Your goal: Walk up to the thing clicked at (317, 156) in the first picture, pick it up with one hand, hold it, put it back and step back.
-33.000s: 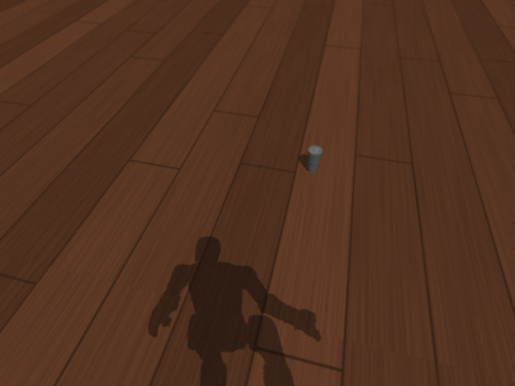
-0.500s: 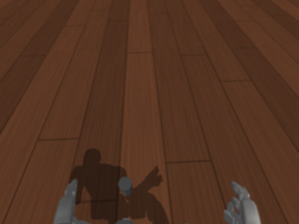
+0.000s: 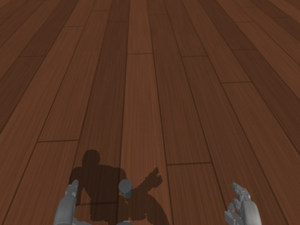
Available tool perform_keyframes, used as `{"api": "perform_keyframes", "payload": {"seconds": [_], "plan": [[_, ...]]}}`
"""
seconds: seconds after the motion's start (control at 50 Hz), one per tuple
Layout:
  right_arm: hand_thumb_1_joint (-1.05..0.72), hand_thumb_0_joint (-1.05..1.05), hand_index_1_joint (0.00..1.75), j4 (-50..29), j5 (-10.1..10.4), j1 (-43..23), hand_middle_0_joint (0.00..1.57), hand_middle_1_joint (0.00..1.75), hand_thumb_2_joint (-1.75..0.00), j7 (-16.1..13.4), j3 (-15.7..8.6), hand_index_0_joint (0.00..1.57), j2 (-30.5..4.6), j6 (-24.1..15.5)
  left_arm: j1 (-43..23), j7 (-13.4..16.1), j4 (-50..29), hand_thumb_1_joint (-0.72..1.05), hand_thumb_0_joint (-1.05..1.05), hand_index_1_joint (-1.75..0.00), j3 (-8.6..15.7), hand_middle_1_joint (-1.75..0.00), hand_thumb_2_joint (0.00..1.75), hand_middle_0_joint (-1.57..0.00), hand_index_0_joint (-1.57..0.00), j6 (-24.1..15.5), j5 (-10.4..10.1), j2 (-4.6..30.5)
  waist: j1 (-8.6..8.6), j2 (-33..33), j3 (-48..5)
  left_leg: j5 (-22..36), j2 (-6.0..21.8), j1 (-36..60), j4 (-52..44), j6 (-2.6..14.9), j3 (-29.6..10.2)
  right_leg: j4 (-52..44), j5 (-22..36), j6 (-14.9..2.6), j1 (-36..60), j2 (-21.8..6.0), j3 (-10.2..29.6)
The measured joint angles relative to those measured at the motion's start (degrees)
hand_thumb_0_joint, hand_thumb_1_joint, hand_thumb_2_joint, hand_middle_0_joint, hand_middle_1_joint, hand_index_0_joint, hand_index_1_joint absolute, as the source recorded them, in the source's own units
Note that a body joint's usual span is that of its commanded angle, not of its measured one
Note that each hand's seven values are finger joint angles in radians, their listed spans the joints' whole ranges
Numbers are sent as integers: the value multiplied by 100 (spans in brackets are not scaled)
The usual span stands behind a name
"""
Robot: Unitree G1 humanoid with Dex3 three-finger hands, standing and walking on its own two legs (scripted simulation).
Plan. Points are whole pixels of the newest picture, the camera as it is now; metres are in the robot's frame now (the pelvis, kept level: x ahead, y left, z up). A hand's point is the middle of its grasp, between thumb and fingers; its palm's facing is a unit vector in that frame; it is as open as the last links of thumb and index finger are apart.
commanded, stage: stand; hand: left
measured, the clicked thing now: (126, 190) +0.41 +0.17 -0.65
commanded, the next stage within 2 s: none
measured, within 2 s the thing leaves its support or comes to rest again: neither
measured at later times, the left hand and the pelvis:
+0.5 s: hand out of the picture +0.12 +0.23 -0.11, palm faces -0.04 -0.94 -0.34, open 7.9 cm; pelvis -0.01 +0.00 +0.02, yaw +0 degrees
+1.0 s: hand out of the picture +0.03 +0.25 -0.11, palm faces -0.02 -0.94 -0.34, open 7.4 cm; pelvis -0.02 +0.01 +0.05, yaw +0 degrees
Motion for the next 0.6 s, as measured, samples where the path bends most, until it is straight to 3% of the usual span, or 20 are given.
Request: {"api": "perform_keyframes", "payload": {"seconds": [0.12,0.28,0.32,0.36,0.46,0.6], "plan": [[-90,2,30,0,-4,-1,20,30,-90,1,1,20,4,2,-10,1,23,-32,-1,-19,1,-19,28,-14,-14,8,5,7,3,-9,5,-2,-7,-4,14,9,-2,0,4,8,5,-6,-1],[-90,2,30,-17,-5,8,20,30,-90,1,17,20,11,-9,-18,7,10,21,-1,-28,-14,-27,70,-19,-19,17,4,15,7,-4,22,12,-13,-10,10,18,2,-11,22,15,1,-11,3],[-90,2,30,329,-329,-182,20,30,-90,198,-21,20,-50,40,-366,-166,684,36,-1,-28,-52,-28,76,-19,-19,-476,266,128,81,-70,285,60,-49,240,-93,43,54,-39,37,0,207,-49,48],[-90,1,30,821,-513,-419,20,30,-90,500,-6,20,-188,265,-787,-369,1595,50,-1,-29,-63,-29,81,-20,-20,-881,438,310,158,-177,460,141,-104,471,-255,77,123,-90,65,-13,373,-106,107],[-90,1,30,1488,-407,-559,20,30,-89,922,-197,20,-452,521,-1209,-629,3114,74,0,-30,66,-29,87,-20,-20,-1329,393,619,191,-289,709,310,-179,898,-628,103,210,-340,184,23,726,-182,179],[-90,1,30,2062,-348,-393,20,30,-90,1010,-419,20,-674,627,-1196,-644,4389,87,0,-30,183,-30,90,-20,-20,-1507,337,765,162,-258,808,525,-203,1387,-1149,134,231,-913,433,66,1236,-203,177]]}}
